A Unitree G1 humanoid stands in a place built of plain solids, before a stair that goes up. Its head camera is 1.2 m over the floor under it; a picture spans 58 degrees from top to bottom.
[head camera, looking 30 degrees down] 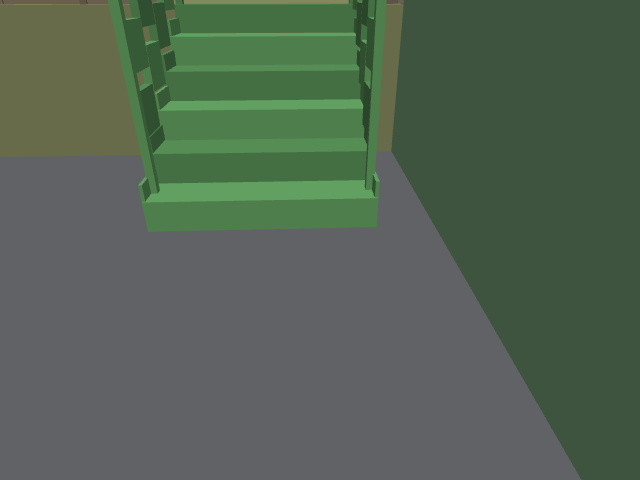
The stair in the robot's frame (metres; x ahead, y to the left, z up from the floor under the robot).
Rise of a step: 0.18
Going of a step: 0.27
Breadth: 1.32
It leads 2 degrees to the left of straight ahead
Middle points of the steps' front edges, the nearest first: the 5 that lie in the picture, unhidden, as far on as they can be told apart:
2.20 0.33 0.19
2.47 0.34 0.37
2.74 0.35 0.56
3.01 0.36 0.74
3.28 0.37 0.93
